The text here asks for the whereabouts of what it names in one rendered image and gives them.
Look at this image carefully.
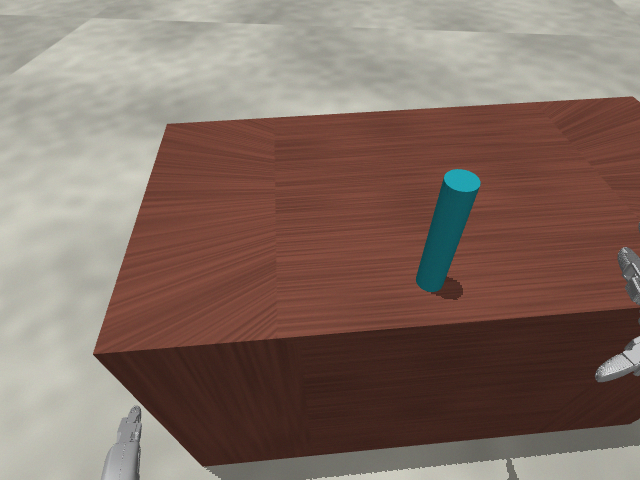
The can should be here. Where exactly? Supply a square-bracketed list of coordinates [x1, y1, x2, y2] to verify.
[416, 169, 481, 292]

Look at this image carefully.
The right robot hand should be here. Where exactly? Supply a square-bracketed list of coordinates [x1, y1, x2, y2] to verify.
[595, 222, 640, 382]

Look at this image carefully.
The left robot hand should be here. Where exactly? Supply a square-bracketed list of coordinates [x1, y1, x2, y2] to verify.
[101, 406, 142, 480]

